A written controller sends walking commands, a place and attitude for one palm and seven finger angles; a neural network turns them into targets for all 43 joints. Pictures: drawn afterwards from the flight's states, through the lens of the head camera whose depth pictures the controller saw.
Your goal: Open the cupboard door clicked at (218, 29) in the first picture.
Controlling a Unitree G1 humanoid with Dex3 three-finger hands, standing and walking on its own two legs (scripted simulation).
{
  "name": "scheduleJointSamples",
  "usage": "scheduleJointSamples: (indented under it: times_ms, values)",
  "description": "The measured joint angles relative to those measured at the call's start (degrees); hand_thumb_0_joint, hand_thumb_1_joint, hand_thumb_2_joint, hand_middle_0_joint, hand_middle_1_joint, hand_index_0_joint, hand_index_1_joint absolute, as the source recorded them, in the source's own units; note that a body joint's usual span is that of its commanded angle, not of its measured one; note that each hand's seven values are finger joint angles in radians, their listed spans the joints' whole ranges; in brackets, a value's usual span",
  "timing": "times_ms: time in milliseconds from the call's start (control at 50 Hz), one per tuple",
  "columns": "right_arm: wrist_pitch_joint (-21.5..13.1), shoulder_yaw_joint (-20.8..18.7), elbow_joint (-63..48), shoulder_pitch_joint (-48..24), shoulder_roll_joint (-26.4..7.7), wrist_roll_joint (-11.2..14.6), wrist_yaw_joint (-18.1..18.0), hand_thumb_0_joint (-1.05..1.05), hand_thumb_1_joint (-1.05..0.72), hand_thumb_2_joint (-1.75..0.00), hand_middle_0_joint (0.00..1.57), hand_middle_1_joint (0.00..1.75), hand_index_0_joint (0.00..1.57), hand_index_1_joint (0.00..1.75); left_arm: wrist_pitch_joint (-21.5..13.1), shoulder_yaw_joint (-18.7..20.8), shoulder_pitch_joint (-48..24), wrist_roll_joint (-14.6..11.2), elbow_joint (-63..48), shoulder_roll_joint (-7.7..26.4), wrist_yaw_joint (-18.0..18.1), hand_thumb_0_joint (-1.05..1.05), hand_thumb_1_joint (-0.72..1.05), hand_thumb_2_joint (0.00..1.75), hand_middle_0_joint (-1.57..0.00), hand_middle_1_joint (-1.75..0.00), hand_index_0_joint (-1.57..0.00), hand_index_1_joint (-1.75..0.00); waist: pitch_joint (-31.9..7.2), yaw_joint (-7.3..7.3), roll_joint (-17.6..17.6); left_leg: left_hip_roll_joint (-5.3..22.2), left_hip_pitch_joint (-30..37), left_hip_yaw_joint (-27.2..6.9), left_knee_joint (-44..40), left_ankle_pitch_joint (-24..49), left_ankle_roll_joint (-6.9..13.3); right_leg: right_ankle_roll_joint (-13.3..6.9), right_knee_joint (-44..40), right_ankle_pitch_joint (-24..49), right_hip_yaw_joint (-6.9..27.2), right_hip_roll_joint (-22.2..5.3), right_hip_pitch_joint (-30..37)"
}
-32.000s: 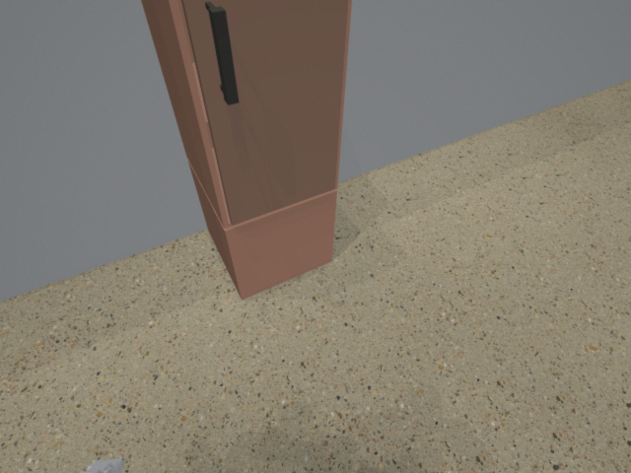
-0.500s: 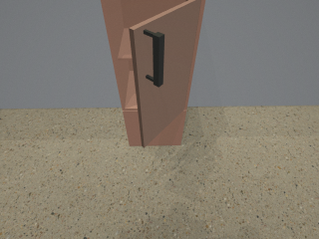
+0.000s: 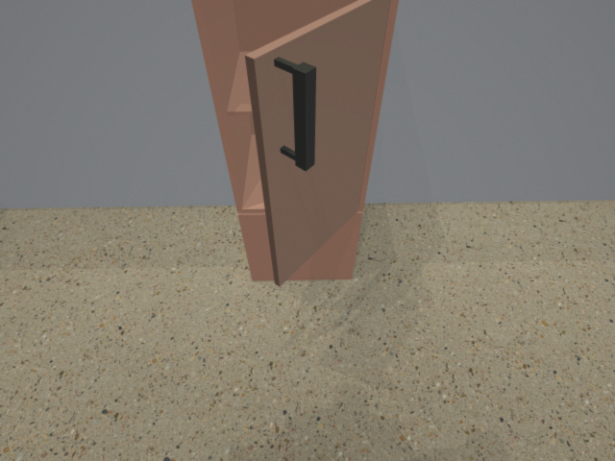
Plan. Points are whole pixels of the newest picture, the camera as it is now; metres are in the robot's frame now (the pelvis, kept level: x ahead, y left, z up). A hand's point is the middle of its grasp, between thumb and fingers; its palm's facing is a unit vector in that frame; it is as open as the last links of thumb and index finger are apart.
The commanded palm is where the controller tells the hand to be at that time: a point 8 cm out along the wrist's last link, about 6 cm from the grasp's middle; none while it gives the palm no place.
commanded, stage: look to check the result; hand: left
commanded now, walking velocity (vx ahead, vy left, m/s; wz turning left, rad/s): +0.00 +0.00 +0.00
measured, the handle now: (294, 116) +0.58 +0.06 +0.14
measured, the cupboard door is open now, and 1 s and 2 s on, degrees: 49 49 49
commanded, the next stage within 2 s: walk to a spot facing it in 0.02 s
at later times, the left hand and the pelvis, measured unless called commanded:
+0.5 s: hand out of the picture +0.06 +0.19 -0.18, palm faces -0.11 -0.96 -0.25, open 7.4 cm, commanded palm none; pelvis -0.01 -0.01 -0.02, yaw -9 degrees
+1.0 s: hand out of the picture +0.08 +0.16 -0.17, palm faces -0.30 -0.92 -0.26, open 7.4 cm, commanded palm none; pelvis -0.01 -0.02 +0.00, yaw -24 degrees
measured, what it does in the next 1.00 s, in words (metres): lifts its left foot, turning right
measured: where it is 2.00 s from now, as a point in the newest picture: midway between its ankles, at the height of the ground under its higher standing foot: outside the picture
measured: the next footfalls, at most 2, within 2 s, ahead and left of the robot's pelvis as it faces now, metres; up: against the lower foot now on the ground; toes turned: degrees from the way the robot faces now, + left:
left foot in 1.10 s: +0.09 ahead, +0.11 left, +0.00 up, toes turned -30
right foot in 1.38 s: -0.03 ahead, -0.15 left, +0.00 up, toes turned -42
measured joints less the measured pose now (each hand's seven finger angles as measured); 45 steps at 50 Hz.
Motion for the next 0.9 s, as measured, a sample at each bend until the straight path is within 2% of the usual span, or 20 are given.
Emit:
scheduleJointSamples:
  times_ms: [220, 320, 460, 540, 560, 580, 600, 640, 680, 720, 900]
  values:
    - [-0.1, -0.1, -0.5, -0.5, -0.2, -0.1, -0.3, 0.01, -0.91, -0.90, 0.20, 0.30, 0.20, 0.30, 0.0, 0.2, -0.7, 0.0, -0.8, -0.3, 0.1, 0.00, 0.91, 0.89, -0.20, -0.30, -0.20, -0.30, -0.6, 0.15, -0.2, 0.4, 0.5, 0.6, 0.0, -0.4, -0.2, -0.1, 0.0, -0.2, 0.6, 0.3, 0.2]
    - [0.7, -0.7, -2.5, -0.2, 1.0, -0.2, -1.0, 0.01, -0.91, -0.90, 0.20, 0.30, 0.20, 0.30, 1.6, 1.1, 0.4, 0.2, -2.4, -1.2, 0.2, 0.00, 0.91, 0.89, -0.20, -0.30, -0.20, -0.30, -0.4, 0.54, -0.1, 1.4, -1.1, 3.0, 3.8, -2.7, -0.4, -0.3, 3.9, -1.5, 3.0, 1.2, -2.5]
    - [1.6, -1.8, -6.2, 1.9, 3.2, -0.4, -1.2, 0.01, -0.91, -0.90, 0.20, 0.30, 0.20, 0.30, 3.7, 2.3, 1.8, 0.6, -5.8, -2.0, -0.7, 0.00, 0.91, 0.89, -0.20, -0.30, -0.20, -0.30, 0.8, 0.36, -1.1, 2.6, -3.9, 7.0, 9.7, -6.0, -0.4, -0.5, 13.0, -4.6, 6.8, 2.3, -8.5]
    - [1.5, -2.2, -7.3, 3.6, 3.4, -0.8, -1.2, 0.01, -0.91, -0.90, 0.20, 0.30, 0.20, 0.30, 4.6, 2.9, 1.6, 0.7, -7.8, -2.4, -1.3, 0.01, 0.91, 0.89, -0.20, -0.30, -0.20, -0.30, 2.2, 0.68, -0.9, 3.6, -4.4, 9.3, 12.2, -7.3, -0.9, 0.0, 22.7, -11.7, 4.1, 1.3, -12.4]
    - [1.6, -2.3, -7.5, 4.0, 3.3, -0.9, -1.2, 0.01, -0.90, -0.90, 0.20, 0.30, 0.20, 0.30, 4.5, 3.1, 1.6, 0.7, -8.3, -2.6, -1.5, 0.01, 0.91, 0.89, -0.20, -0.30, -0.20, -0.30, 2.4, 0.74, -0.4, 4.1, -4.7, 9.5, 13.2, -7.8, -1.2, 0.0, 22.2, -11.3, 3.2, 1.1, -12.1]
    - [1.8, -2.4, -7.6, 4.5, 3.1, -0.8, -1.1, 0.01, -0.90, -0.90, 0.20, 0.30, 0.20, 0.30, 4.0, 3.2, 1.8, 0.8, -9.0, -2.7, -1.6, 0.01, 0.91, 0.89, -0.20, -0.30, -0.20, -0.30, 2.4, 0.75, 0.1, 4.7, -5.4, 9.6, 15.0, -8.6, -1.7, -0.5, 19.3, -7.6, 2.8, 1.0, -11.1]
    - [2.3, -2.6, -7.5, 4.5, 2.9, -0.5, -1.1, 0.01, -0.90, -0.90, 0.20, 0.30, 0.20, 0.30, 3.4, 3.4, 2.0, 1.0, -9.3, -2.9, -1.5, 0.01, 0.91, 0.89, -0.20, -0.30, -0.20, -0.30, 2.6, 0.65, 0.6, 5.2, -7.0, 9.1, 18.6, -10.5, -1.8, -1.7, 19.1, -6.6, 2.6, 1.6, -11.3]
    - [3.4, -3.1, -7.3, 4.0, 2.5, -0.1, -1.0, 0.01, -0.91, -0.90, 0.20, 0.30, 0.20, 0.30, 2.6, 3.4, 2.1, 0.8, -9.7, -3.4, -0.9, 0.00, 0.91, 0.89, -0.20, -0.30, -0.20, -0.30, 3.0, 0.49, 1.2, 3.9, -11.3, 5.3, 29.9, -16.5, -1.8, -3.2, 19.1, -7.2, 2.6, 2.3, -11.3]
    - [4.1, -3.5, -7.3, 3.0, 2.2, 0.0, -0.8, 0.01, -0.91, -0.90, 0.20, 0.30, 0.20, 0.30, 2.5, 3.4, 2.5, 0.8, -10.0, -3.8, -0.3, 0.00, 0.91, 0.89, -0.20, -0.30, -0.20, -0.30, 3.3, 0.80, 1.0, 2.5, -15.1, 2.8, 39.4, -16.8, -1.9, -3.9, 16.8, -6.4, 3.5, 2.9, -10.8]
    - [4.0, -3.7, -7.9, 1.8, 2.1, 0.0, -0.7, 0.01, -0.91, -0.90, 0.20, 0.30, 0.20, 0.30, 2.5, 3.4, 3.2, 0.7, -9.9, -4.0, 0.0, 0.00, 0.91, 0.89, -0.20, -0.30, -0.20, -0.30, 3.2, 0.96, 0.6, 1.8, -17.4, 1.8, 43.4, -14.6, -2.3, -3.9, 13.7, -4.3, 5.0, 3.4, -10.2]
    - [3.1, -3.5, -11.4, -3.0, 2.7, 0.4, -0.9, 0.01, -0.91, -0.90, 0.20, 0.30, 0.19, 0.30, 2.5, 3.5, 5.4, 0.9, -9.8, -4.3, 0.0, 0.00, 0.91, 0.89, -0.21, -0.30, -0.20, -0.30, 2.2, 2.07, -1.1, 1.1, -17.8, -1.2, 36.5, -12.9, -3.0, -3.9, 7.1, 0.7, 11.5, 5.6, -9.1]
